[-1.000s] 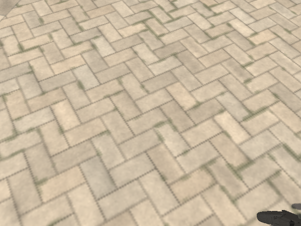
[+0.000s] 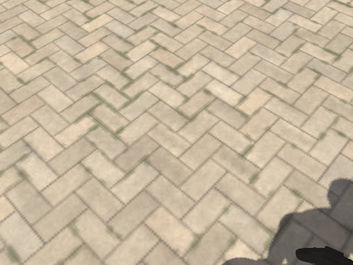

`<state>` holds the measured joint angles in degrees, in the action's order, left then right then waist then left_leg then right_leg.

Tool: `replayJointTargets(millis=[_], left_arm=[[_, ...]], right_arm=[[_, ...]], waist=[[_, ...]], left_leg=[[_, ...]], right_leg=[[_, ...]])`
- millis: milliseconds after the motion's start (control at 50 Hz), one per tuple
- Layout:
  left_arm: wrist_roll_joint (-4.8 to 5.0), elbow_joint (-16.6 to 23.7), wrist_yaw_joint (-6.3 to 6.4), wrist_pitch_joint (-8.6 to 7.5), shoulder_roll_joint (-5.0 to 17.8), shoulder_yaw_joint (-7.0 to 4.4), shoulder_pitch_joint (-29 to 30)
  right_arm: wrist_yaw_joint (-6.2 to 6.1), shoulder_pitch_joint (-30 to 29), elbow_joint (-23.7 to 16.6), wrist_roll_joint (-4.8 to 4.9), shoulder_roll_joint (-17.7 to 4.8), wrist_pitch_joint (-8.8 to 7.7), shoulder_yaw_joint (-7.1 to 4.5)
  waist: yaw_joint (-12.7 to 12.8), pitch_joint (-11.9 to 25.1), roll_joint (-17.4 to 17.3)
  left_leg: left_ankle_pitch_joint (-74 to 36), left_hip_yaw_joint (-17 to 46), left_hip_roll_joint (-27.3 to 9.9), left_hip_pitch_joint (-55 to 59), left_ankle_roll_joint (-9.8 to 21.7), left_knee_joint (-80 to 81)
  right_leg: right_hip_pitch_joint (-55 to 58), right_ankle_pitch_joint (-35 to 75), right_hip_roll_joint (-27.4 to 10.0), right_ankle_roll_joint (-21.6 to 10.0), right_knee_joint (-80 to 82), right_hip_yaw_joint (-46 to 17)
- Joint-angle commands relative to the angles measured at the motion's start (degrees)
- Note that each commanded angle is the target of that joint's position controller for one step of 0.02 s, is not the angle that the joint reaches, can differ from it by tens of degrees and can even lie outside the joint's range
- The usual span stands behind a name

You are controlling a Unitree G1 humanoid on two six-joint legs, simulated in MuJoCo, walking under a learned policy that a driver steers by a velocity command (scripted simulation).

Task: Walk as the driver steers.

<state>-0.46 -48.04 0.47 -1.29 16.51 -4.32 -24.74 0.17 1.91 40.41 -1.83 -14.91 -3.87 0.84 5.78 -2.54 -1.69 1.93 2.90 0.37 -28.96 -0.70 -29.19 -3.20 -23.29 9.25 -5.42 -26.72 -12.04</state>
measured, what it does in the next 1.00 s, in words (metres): steps on the spot: left foot, then right foot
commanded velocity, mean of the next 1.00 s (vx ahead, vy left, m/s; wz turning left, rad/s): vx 0.06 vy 0.00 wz -0.22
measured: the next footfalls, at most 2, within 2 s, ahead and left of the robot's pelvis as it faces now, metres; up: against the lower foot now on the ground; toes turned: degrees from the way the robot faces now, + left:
left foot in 0.02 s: +0.18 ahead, +0.11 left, +0.00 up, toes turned -3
right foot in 0.44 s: +0.10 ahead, -0.10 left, +0.00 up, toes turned -9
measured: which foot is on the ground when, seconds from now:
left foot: up 0.00-0.00, down 0.02-0.44, up 0.46-0.68, down 0.70-1.00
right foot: down 0.00-0.02, up 0.04-0.42, down 0.44-1.00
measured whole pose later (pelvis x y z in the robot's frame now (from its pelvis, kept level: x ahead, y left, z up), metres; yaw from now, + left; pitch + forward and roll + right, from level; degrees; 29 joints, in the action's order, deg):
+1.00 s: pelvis +0.06 +0.01 +0.02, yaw -11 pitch -2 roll +0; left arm -0.6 -57.2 1.6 0.4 12.8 -1.0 -13.8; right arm -1.7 14.8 58.0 -0.6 -11.6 0.4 -1.1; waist 0.1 -1.7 0.3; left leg 12.7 -0.1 0.7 -8.1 0.6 -22.6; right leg -10.6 -10.4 1.7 -1.2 -22.9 -1.3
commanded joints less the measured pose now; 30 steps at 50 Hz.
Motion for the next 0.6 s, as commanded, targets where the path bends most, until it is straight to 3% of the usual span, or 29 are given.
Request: replayJointTargets(millis=[20,40,60,80,100,140,160,200,260,320,380,400,420,440,460,480,520,560,600], left_arm=[[1.6,6.5,-0.02,-1.61,5.5,-1.01,3.7],[3.55,7.1,0.8,-0.98,1.6,-0.35,-7.1],[0.49,4.6,1.45,0.33,7.6,-1.12,-7.0],[-0.33,4.8,1.01,1.0,8.2,-1.6,-1.8],[-0.65,5.4,0.45,1.57,7.1,-1.48,1.0],[-1.24,5.7,-0.98,3.36,5.7,-1.34,1.9],[-1.02,6.0,-1.33,3.87,4.9,-1.16,1.8],[-0.62,6.4,-1.52,4.26,3.8,-0.79,2.1],[-1.08,7.2,-1.65,4.84,2.7,0.07,4.5],[-0.86,8.2,-1.77,5.13,2.0,1.07,8.2],[-0.89,8.2,-1.36,4.68,2.0,1.6,8.8],[-1.13,7.7,-1.2,4.18,1.8,1.78,7.8],[-1.44,7.8,-1.02,3.52,2.6,1.93,8.2],[-2.41,8.9,-0.56,2.8,6.1,1.73,8.5],[-1.62,9.7,0.06,2.62,9.4,1.02,12.1],[-1.74,9.0,0.28,2.29,6.8,1.4,12.6],[-1.62,8.5,0.57,1.85,3.4,2.7,17.0],[-0.9,7.8,0.97,1.22,2.7,2.9,16.7],[-0.5,6.2,1.11,0.92,2.4,2.99,14.5]], right_arm=[[-2.06,18.8,0.1,-0.91,-12.6,-2.19,-3.58],[-1.77,18.0,-0.9,-0.5,-16.0,-0.94,-4.62],[-1.49,16.7,-1.4,1.11,-11.5,0.28,-4.56],[-1.59,13.6,-2.1,1.17,-6.5,0.52,-3.14],[-1.67,10.5,-2.2,0.87,-4.2,0.83,-2.38],[-2.21,8.7,-2.0,0.73,-4.8,1.2,-2.5],[-2.05,9.2,-1.4,0.6,-5.4,1.1,-2.75],[-1.76,9.5,-0.8,0.24,-5.9,0.81,-3.09],[-1.47,8.9,-0.1,0.18,-6.0,1.11,-3.32],[-0.91,9.5,0.8,0.13,-7.0,2.02,-3.8],[-0.54,10.6,1.8,0.5,-8.4,3.46,-4.38],[-0.57,10.4,2.0,0.86,-8.3,3.92,-4.3],[-0.56,12.4,2.7,0.55,-7.1,4.26,-4.07],[-0.11,15.2,1.8,0.22,-2.6,4.42,-3.11],[-0.83,14.6,1.3,1.12,-1.7,5.18,-2.67],[-1.0,12.4,1.9,1.16,-4.7,6.03,-3.39],[-0.67,14.2,3.8,1.54,-4.3,6.23,-3.78],[-0.72,16.3,5.7,0.67,-4.0,5.99,-3.87],[-1.07,15.7,6.2,1.06,-2.6,5.75,-3.43]], waist=[[-10.9,15.5,-1.0],[-6.3,25.5,-13.7],[-6.4,24.8,-5.2],[-6.4,17.1,-2.0],[-5.5,11.9,-1.7],[-4.5,7.0,-6.6],[-4.1,6.9,-7.0],[-3.4,8.0,-6.0],[-3.2,8.1,-6.7],[-4.7,7.7,-8.7],[-4.8,7.0,-7.4],[-3.9,6.2,-5.9],[-4.1,4.9,-2.3],[-6.0,6.1,10.7],[-5.9,2.6,17.5],[-5.0,0.4,12.6],[-8.0,0.0,10.5],[-7.9,2.5,10.4],[-6.7,4.3,8.8]], left_leg=[[-21.4,10.6,-13.7,34.3,5.5,3.9],[-45.5,27.9,-31.5,46.9,15.5,0.5],[-39.4,28.7,-28.8,40.8,16.6,0.8],[-33.3,20.5,-24.3,33.7,14.8,3.2],[-28.5,14.3,-20.5,28.1,12.6,5.9],[-25.1,6.5,-16.2,19.9,11.6,9.5],[-26.2,4.6,-15.4,17.5,12.0,10.2],[-26.7,2.4,-15.4,16.0,13.2,10.7],[-18.7,0.3,-15.2,13.8,13.1,11.7],[-7.5,-0.5,-14.4,12.0,12.6,12.1],[1.3,0.7,-14.3,11.1,11.6,9.7],[4.1,0.4,-13.6,8.5,9.9,7.8],[8.3,-0.3,-12.2,5.9,6.5,5.8],[18.8,-5.4,-6.8,3.0,2.3,-5.1],[28.7,-6.0,-1.0,3.9,0.8,-7.6],[26.8,-2.4,-2.5,7.9,0.6,-12.7],[22.0,-2.2,-1.5,9.8,0.9,-13.6],[20.8,-3.1,-0.9,10.8,0.6,-12.3],[21.4,-3.0,-0.6,12.0,0.0,-7.7]], right_leg=[[-13.0,28.4,-6.0,2.7,-26.6,-3.0],[-24.8,-18.5,2.2,3.7,-42.5,5.0],[-26.7,-13.7,-3.1,3.4,-47.1,6.1],[-27.4,-9.1,-4.4,4.1,-47.2,6.3],[-27.9,-6.3,-6.1,4.9,-45.1,7.2],[-25.7,-3.0,-7.2,6.7,-44.1,8.7],[-23.9,-1.8,-6.8,7.0,-43.3,9.0],[-22.5,-0.9,-6.3,7.1,-40.5,9.0],[-20.2,1.3,-7.3,6.4,-31.7,10.0],[-15.1,1.7,-7.7,5.5,-20.9,12.1],[-9.6,3.5,-6.9,4.3,-9.6,14.2],[-5.0,7.2,-6.7,3.4,-2.5,14.5],[-2.2,10.0,-8.8,2.6,5.1,10.4],[-0.1,9.6,-22.7,0.8,13.4,-6.6],[-11.9,13.9,-30.3,-5.9,15.4,-13.2],[-16.0,12.3,-27.7,-7.5,15.5,-10.6],[-15.8,16.2,-21.6,-5.0,14.3,-2.7],[-10.3,28.0,-19.0,-4.2,10.6,1.5],[-6.1,34.1,-19.4,-4.7,7.7,1.8]])
Keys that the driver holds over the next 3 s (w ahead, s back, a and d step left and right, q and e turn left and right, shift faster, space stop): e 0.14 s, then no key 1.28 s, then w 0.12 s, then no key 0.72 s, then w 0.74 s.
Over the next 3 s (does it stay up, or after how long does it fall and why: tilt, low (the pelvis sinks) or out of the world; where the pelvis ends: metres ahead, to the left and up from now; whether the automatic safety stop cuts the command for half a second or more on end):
stays up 0.34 0.01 0.00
